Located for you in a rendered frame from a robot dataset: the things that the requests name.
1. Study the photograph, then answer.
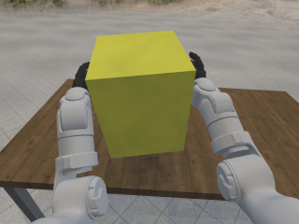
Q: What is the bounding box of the table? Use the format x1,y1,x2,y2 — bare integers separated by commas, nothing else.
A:
0,78,299,222

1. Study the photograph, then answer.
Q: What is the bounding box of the robot left forearm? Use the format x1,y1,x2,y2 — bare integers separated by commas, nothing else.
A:
51,87,98,213

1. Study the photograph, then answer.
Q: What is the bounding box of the robot left hand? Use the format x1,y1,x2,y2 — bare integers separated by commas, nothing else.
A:
72,62,91,98

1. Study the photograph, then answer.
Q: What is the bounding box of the robot right forearm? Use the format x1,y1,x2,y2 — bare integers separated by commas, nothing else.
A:
191,77,276,187

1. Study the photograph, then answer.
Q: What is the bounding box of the robot left upper arm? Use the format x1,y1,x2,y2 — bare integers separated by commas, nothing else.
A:
30,175,108,224

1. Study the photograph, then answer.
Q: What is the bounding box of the robot right upper arm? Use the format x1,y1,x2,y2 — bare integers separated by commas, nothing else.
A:
216,154,299,224

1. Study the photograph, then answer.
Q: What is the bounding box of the robot right hand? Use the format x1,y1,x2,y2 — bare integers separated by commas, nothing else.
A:
189,52,206,79

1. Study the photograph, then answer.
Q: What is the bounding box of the carton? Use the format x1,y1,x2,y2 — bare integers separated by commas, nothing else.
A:
85,30,196,159

